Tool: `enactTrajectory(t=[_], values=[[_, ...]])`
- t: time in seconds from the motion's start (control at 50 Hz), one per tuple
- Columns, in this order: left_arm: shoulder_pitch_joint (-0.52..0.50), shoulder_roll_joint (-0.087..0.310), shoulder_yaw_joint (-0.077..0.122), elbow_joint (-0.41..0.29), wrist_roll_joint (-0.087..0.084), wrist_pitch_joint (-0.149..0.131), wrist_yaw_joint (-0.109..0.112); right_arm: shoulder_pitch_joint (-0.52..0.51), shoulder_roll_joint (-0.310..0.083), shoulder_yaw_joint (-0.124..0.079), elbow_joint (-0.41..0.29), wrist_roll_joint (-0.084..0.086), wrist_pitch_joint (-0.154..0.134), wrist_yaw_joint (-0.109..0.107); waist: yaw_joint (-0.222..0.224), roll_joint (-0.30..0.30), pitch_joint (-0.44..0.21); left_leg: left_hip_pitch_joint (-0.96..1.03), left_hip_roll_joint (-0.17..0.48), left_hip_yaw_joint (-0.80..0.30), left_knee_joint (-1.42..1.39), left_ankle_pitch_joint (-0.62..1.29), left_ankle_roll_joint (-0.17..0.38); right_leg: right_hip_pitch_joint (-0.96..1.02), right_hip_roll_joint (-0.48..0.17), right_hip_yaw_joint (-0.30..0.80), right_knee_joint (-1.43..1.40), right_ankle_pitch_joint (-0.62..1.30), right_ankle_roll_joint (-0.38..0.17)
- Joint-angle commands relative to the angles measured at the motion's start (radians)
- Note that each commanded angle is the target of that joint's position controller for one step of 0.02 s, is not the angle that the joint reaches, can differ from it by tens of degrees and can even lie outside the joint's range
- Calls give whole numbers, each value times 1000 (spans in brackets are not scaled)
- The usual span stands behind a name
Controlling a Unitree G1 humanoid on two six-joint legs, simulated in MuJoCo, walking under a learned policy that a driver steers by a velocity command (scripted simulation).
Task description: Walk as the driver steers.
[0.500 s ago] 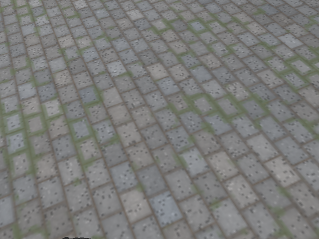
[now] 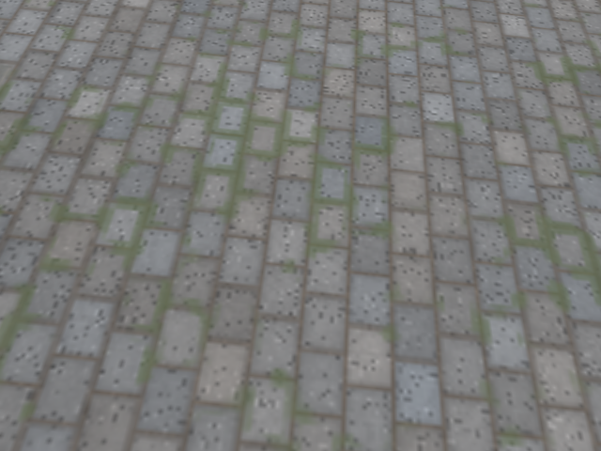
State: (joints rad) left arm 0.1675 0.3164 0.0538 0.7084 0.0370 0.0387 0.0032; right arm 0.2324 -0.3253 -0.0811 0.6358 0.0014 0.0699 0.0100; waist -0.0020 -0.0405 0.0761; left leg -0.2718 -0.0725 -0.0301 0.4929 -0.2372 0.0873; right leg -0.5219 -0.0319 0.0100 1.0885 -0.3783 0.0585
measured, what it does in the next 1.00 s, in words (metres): walks ahead, turning right: right foot, then left foot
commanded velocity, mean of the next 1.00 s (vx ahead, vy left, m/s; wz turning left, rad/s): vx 0.24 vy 0.00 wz -0.30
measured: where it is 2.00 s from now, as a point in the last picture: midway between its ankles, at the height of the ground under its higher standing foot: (341, 236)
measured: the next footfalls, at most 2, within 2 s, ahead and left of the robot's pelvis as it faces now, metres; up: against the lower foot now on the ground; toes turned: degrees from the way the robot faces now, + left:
right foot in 0.36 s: +0.04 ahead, -0.11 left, +0.00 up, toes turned -8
left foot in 0.82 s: +0.20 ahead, +0.04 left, +0.00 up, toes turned -29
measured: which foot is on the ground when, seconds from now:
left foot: down 0.00-0.36, up 0.38-0.80, down 0.82-1.00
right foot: up 0.00-0.34, down 0.36-0.82, up 0.84-1.00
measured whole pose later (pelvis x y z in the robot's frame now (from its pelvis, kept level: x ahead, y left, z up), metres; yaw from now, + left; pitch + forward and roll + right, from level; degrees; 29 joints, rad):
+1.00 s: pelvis +0.18 -0.03 +0.01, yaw -21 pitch +2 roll -1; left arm 0.16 0.29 0.02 0.68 0.07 -0.05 -0.04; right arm 0.46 -0.27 -0.03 0.81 -0.01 -0.06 0.03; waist -0.06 -0.04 -0.03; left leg -0.15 -0.10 -0.11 0.39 -0.27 0.09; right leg -0.50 0.01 0.05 1.00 -0.25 -0.01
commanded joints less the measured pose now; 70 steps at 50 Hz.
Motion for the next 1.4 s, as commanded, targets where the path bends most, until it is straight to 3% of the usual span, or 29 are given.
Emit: enactTrajectory(t=[0.02,0.12,0.18,0.32,0.34,0.36,0.38,0.4,0.44,0.48,0.56,0.62,0.64,0.74,0.8,0.82,0.84,0.86,0.88,0.92,0.96,1.16,1.2,1.24,1.26,1.28,1.3,1.34,1.4], values=[[62,61,11,-22,-13,3,-2,-8,-114,-22,-60,-4,-28,-4,1,110,-157,184,235,-205,-151,458,129,-50,3,-3,-28,45,6],[50,18,-11,13,-21,22,-12,-21,-26,33,-25,-33,-48,-16,-24,151,-112,101,240,-129,-218,253,100,144,-10,-8,-296,65,-25],[26,73,7,2,-26,20,-20,-10,-107,13,-2,-38,-45,-25,-39,169,-54,99,285,-140,-185,240,122,138,33,-16,-319,-11,-51],[92,35,7,-12,-39,-5,-30,-62,-103,3,12,-18,-41,-44,11,123,-91,183,334,-77,-11,519,102,211,50,-62,-505,-8,-103],[108,41,9,-16,-36,-14,-27,-66,-108,-1,15,-15,-43,-46,31,99,-98,145,304,-33,55,447,55,278,48,-18,-634,122,-120],[140,119,30,-17,-20,-25,-22,-70,-90,1,-2,-19,-47,-44,34,-37,-114,31,211,50,251,257,-13,370,-67,211,-741,291,-167],[175,256,69,-23,-26,-30,-23,-123,-31,18,-68,-19,-41,-43,33,-224,-72,-279,-11,124,431,-288,-96,476,-297,581,-745,775,-325],[274,235,75,2,-33,-30,-24,-136,-28,26,-63,-29,-35,-50,77,-155,-126,-339,-8,-6,595,-454,-97,535,-327,612,-739,859,-421],[162,162,64,-20,-40,-16,-10,-123,-45,23,-36,-19,-39,-41,25,-23,-76,-372,53,-52,647,-284,-103,498,-210,444,-730,703,-371],[85,125,55,-44,-47,-3,1,-128,-69,17,-34,-29,-44,-32,5,-36,-94,-355,67,-42,590,-181,-126,501,-118,370,-727,704,-303],[149,164,75,-35,-42,3,-4,-136,-49,29,-39,-22,-32,-21,34,-20,-133,-340,48,-30,483,-152,-155,518,-82,391,-701,682,-285],[169,181,82,-44,-23,2,-21,-181,-70,30,-49,-42,-39,-5,74,-81,-125,-332,42,-44,369,-150,-150,451,-58,541,-837,-176,-310],[159,188,83,-50,-17,-2,-27,-206,-77,28,-54,-42,-45,-2,79,-105,-92,-334,36,-46,332,-152,-152,421,-60,583,-860,-275,-314],[147,155,63,-37,-9,-48,-30,-179,-60,40,-26,-30,-94,5,74,-123,-71,-175,71,19,151,-63,-116,335,-71,511,-842,-181,-285],[86,147,50,-45,-11,-67,-32,-42,-75,34,15,-21,-106,-5,-17,-75,-42,130,65,73,20,-32,-46,126,-61,451,-802,-213,-249],[71,120,39,-47,-5,-73,-27,77,-94,26,54,-25,-116,-9,-71,-10,-53,260,50,46,0,-106,-28,47,-26,397,-683,-210,-231],[31,60,18,-65,-2,-84,-24,221,-162,9,87,-34,-130,-13,-137,187,-68,355,198,-232,-139,-345,14,-50,71,231,-341,-97,-190],[-17,43,7,-131,-12,-99,-25,254,-256,-16,97,-34,-130,4,-114,343,-46,386,398,-798,-376,-691,109,-293,164,72,-108,-114,-142],[-17,80,7,-126,12,-103,-21,181,-206,-11,81,-24,-128,22,-56,189,27,338,416,-883,-384,-723,149,-380,85,100,6,-36,-136],[-45,111,9,-105,34,-117,-32,157,-147,-4,73,-16,-136,32,-42,79,7,279,319,-651,-319,-503,136,-320,22,101,6,108,-101],[-61,87,-2,-110,46,-112,-44,195,-126,2,102,-7,-147,19,-40,136,-3,223,230,-523,-352,-361,128,-242,2,73,-72,132,-67],[-375,22,-51,-228,0,-110,-56,336,-111,-21,183,-3,-138,-6,-135,176,4,197,173,-461,-303,157,149,-115,72,-18,-477,257,-7],[-310,37,-46,-223,-9,-117,-46,290,-120,-25,183,0,-140,-11,-79,185,-32,137,181,-452,-247,363,114,93,89,-11,-550,262,-25],[-33,115,-11,-142,-8,-125,-14,217,-168,-36,172,7,-153,-3,70,118,-194,16,116,-372,51,674,52,528,101,-4,-580,215,-72],[171,177,18,-101,2,-128,13,181,-167,-38,159,10,-169,6,172,79,-306,-141,61,-327,307,551,33,799,-9,80,-557,94,-102],[327,261,46,-87,39,-128,32,220,-18,-3,119,38,-182,2,189,-155,-478,-369,-39,-209,648,-54,18,1050,-343,506,-670,-400,-171],[252,262,47,-89,32,-115,30,225,-27,12,92,37,-164,0,122,-236,-480,-475,-7,-128,818,-229,25,950,-446,858,-824,-605,-211],[125,100,18,-85,21,-112,24,102,-67,5,104,-14,-137,11,88,-34,-195,-522,102,-74,833,-63,28,676,-351,578,-822,-359,-207],[149,44,3,-18,11,-136,15,27,-17,14,76,-38,-98,49,36,-58,-41,-524,169,-59,789,-48,10,488,-271,298,-897,-54,-186]])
